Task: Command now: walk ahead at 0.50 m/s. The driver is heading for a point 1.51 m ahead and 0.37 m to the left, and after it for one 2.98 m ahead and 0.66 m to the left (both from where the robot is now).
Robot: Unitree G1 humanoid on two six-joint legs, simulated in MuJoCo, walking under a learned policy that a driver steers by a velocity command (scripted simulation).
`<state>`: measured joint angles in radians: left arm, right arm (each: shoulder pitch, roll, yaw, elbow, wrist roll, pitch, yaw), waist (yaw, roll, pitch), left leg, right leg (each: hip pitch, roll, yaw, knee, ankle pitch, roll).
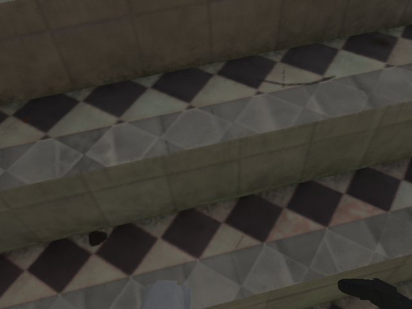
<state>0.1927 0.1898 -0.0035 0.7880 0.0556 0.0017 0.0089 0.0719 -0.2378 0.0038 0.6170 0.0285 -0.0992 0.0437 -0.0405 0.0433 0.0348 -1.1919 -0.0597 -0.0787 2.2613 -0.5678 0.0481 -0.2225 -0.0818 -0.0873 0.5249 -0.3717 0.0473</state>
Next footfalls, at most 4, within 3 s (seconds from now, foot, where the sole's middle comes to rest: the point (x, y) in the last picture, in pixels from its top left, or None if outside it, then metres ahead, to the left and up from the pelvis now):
0.20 left None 0.17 0.03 -0.55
0.56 right None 0.26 -0.25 -0.55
1.02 left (185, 272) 0.39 0.08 -0.33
1.62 right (316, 154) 0.52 -0.18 -0.11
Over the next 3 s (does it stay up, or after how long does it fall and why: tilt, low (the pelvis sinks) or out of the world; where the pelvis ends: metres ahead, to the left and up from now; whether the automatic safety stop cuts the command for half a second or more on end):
stays up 0.47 0.07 0.46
